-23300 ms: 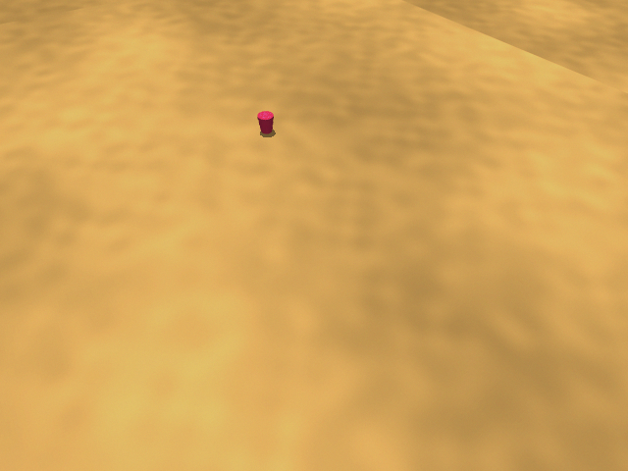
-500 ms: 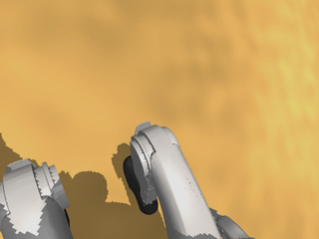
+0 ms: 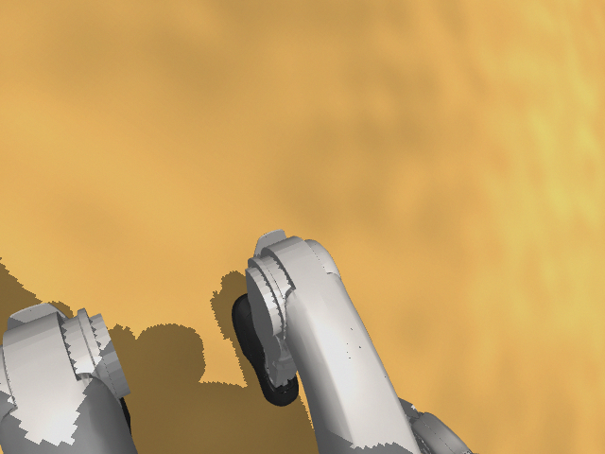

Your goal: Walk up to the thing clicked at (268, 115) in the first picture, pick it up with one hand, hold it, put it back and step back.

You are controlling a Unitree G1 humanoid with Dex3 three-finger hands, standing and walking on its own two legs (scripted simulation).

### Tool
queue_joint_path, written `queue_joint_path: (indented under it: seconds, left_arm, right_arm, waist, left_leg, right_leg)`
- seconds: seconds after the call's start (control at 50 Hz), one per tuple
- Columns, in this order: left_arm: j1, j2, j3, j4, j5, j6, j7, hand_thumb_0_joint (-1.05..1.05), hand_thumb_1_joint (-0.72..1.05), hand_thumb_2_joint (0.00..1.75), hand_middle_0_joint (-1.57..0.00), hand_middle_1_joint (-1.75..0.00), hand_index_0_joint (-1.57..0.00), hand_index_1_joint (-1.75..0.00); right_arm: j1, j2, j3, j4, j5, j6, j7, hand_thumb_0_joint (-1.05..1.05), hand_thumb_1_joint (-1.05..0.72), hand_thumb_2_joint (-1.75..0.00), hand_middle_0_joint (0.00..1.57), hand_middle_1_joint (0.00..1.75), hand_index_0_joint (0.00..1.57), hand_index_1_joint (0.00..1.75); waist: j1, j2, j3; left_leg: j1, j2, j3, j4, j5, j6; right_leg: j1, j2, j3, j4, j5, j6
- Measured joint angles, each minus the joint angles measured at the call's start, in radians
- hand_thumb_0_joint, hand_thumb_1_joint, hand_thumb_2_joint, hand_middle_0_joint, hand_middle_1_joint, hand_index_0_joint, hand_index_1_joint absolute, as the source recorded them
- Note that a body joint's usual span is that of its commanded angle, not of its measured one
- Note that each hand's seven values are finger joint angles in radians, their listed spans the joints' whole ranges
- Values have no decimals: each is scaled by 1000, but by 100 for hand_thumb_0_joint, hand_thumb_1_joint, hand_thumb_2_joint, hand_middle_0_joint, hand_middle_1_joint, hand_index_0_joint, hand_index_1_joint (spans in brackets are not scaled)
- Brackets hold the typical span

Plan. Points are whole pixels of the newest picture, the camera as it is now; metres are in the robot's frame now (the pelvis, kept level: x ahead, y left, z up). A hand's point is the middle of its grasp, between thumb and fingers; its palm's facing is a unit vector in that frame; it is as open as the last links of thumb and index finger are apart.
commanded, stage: close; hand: left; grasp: from above
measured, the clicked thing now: out of the picture +0.49 +0.29 -0.27
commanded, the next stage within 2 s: settle in 0.50 s
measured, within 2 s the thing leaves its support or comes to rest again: leaves its support in 0.98 s
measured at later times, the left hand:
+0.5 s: hand out of the picture +0.47 +0.30 -0.23, palm faces -0.44 -0.12 -0.89, open 11.6 cm
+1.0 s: hand out of the picture +0.48 +0.30 -0.22, palm faces -0.40 -0.12 -0.91, open 11.0 cm
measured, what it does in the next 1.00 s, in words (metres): stands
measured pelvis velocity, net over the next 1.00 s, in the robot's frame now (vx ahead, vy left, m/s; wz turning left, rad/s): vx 0.00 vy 0.00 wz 0.01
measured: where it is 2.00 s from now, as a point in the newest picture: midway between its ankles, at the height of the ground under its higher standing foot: (200, 408)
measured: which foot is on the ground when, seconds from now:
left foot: down 0.00-1.00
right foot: down 0.00-1.00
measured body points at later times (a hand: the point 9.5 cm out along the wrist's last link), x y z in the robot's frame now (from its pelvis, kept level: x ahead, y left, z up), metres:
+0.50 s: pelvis +0.00 +0.00 +0.00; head +0.27 +0.12 +0.34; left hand +0.49 +0.30 -0.18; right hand +0.04 -0.25 -0.06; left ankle +0.07 +0.13 -0.28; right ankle +0.12 -0.13 -0.28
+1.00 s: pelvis +0.00 +0.00 +0.00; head +0.27 +0.12 +0.34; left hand +0.49 +0.31 -0.17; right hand +0.03 -0.26 -0.06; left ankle +0.07 +0.13 -0.28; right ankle +0.12 -0.13 -0.28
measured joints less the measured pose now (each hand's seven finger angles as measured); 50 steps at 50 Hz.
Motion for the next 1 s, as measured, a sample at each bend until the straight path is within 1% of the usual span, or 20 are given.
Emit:
queue_joint_path:
  seconds: [0.22, 0.48, 0.62, 0.7, 0.8, 0.86, 0.94, 1.0]
  left_arm:
    - [-6, 4, -11, 8, -8, -3, 0, 0, -23, 102, -53, -96, -31, -99]
    - [-6, -4, -20, -1, -10, 6, -3, 0, -23, 101, -55, -93, -31, -96]
    - [-7, 0, -16, -2, -6, 5, -5, 0, -23, 101, -56, -92, -33, -96]
    - [-5, 5, -13, -7, -7, 3, -6, 0, -24, 102, -58, -92, -34, -97]
    - [13, -4, -1, -40, -9, 12, -18, 0, -25, 102, -60, -95, -36, -100]
    - [33, -19, 15, -75, -4, 18, -33, 0, -25, 102, -62, -96, -38, -101]
    - [64, -46, 42, -133, 9, 26, -55, 0, -23, 99, -62, -97, -42, -103]
    - [94, -73, 58, -199, 11, 36, -75, 0, -22, 96, -63, -97, -43, -103]
  right_arm:
    - [-5, -3, 11, -12, -3, -3, -4, 0, -91, -91, 20, 29, 20, 30]
    - [-4, -1, 9, -12, -2, -9, 1, 0, -91, -91, 20, 29, 20, 30]
    - [-4, -6, 9, -19, -3, -12, 5, 0, -92, -91, 20, 29, 20, 30]
    - [-4, -8, 9, -19, -3, -11, 4, 0, -92, -91, 20, 29, 20, 30]
    - [5, -6, -1, -12, 0, -6, -1, 0, -93, -91, 20, 29, 20, 30]
    - [17, -4, -11, -9, 4, 1, -2, 0, -93, -91, 20, 29, 20, 30]
    - [35, -3, -32, 1, 10, 10, 3, 0, -93, -91, 20, 29, 20, 30]
    - [46, 0, -60, 11, 20, 20, 4, 0, -93, -91, 20, 29, 20, 30]
  waist:
    - [-3, -3, 7]
    - [0, -6, 2]
    - [-1, -5, 8]
    - [-1, -5, 13]
    - [5, -1, 7]
    - [13, 5, -4]
    - [28, 16, -27]
    - [44, 31, -51]
  left_leg:
    - [3, -1, 0, -1, 3, 3]
    - [5, -2, 0, -4, 2, 2]
    - [6, -3, -1, -3, 5, 0]
    - [5, -2, -2, -3, 7, 1]
    - [1, 0, -2, -4, 7, 2]
    - [-4, -2, -1, -5, 6, 1]
    - [-12, -6, 3, -6, 4, -2]
    - [-21, -9, 8, -9, 4, -3]
  right_leg:
    - [7, -1, -1, -3, 2, -1]
    - [9, -3, -2, -5, 0, -4]
    - [10, -4, -2, -4, 2, -3]
    - [9, -3, -3, -5, 5, 3]
    - [5, -2, -4, -7, 7, -2]
    - [0, -5, -4, -7, 4, -10]
    - [-9, -10, -2, -2, -2, -23]
    - [-18, -15, 1, 1, -7, -28]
